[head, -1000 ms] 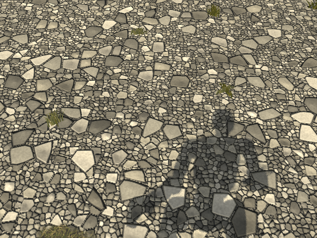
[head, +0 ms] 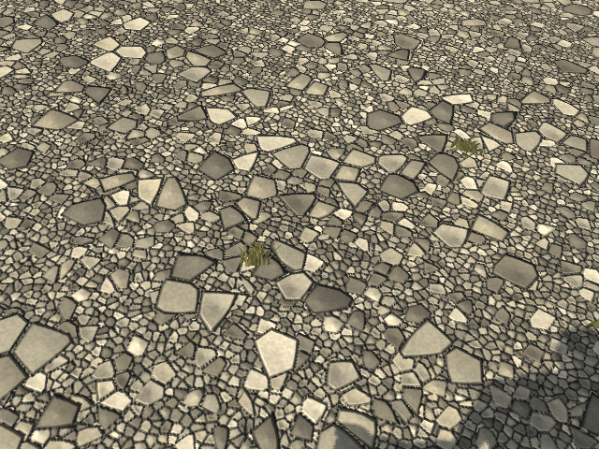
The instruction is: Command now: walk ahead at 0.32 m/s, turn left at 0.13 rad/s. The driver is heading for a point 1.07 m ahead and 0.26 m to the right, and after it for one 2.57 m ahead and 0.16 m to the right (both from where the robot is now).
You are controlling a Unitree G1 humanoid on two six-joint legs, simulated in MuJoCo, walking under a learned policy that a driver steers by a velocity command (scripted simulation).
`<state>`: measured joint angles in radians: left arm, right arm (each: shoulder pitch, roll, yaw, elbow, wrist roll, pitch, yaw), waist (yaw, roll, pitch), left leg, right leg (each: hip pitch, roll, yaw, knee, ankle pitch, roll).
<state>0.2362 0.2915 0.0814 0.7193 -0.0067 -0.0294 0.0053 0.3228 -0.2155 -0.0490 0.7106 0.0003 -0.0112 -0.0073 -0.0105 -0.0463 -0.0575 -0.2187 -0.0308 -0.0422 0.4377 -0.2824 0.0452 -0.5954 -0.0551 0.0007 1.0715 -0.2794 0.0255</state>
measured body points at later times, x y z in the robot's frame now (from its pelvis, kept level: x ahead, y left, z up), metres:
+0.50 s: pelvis +0.21 -0.08 +0.00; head +0.23 -0.10 +0.45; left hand +0.27 +0.19 -0.10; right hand +0.34 -0.35 -0.11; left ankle +0.26 +0.09 -0.66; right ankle +0.19 -0.15 -0.74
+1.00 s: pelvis +0.49 -0.03 +0.00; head +0.52 -0.02 +0.45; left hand +0.61 +0.24 -0.12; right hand +0.58 -0.30 -0.11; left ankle +0.52 +0.06 -0.74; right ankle +0.48 -0.19 -0.66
